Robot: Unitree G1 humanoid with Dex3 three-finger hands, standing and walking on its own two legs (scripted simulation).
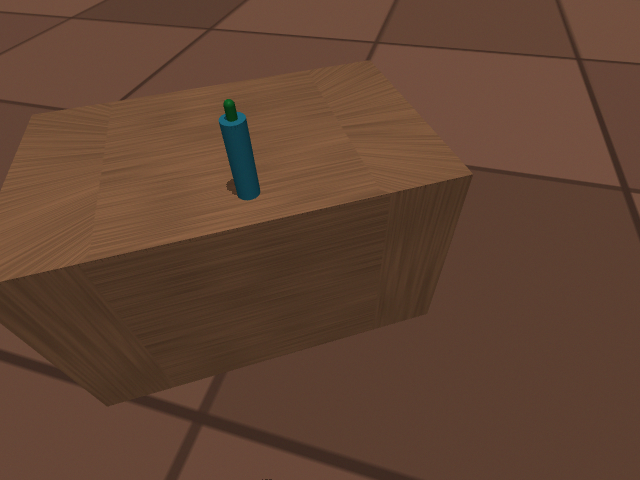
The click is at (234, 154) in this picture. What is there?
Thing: necked bottle
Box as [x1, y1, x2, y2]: [219, 99, 259, 199]
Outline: 226,99 223,103 225,113 219,118 219,123 237,194 242,199 252,199 259,194 259,186 244,114 235,111 234,103 232,100
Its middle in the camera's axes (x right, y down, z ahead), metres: -0.18 -0.19 +0.83
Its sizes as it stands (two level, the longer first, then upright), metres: 0.055 0.055 0.237
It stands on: a support 0.65 m high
